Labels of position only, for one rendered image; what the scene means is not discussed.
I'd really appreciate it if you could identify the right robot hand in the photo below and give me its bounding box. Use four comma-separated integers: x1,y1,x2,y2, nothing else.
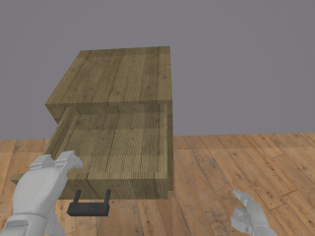
230,189,270,236

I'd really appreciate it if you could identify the handle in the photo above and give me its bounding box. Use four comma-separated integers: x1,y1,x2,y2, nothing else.
66,189,111,216

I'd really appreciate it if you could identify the right robot forearm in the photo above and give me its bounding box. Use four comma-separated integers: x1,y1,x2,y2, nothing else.
251,225,277,236

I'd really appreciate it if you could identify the left robot hand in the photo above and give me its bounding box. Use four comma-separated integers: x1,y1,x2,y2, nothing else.
12,150,84,236

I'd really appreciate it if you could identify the cabinet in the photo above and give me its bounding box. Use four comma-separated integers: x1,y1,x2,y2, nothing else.
44,46,174,191

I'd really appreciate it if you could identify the left robot forearm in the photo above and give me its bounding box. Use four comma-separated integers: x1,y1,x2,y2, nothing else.
0,212,48,236

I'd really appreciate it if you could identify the drawer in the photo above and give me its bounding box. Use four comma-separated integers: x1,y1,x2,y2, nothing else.
10,103,168,200

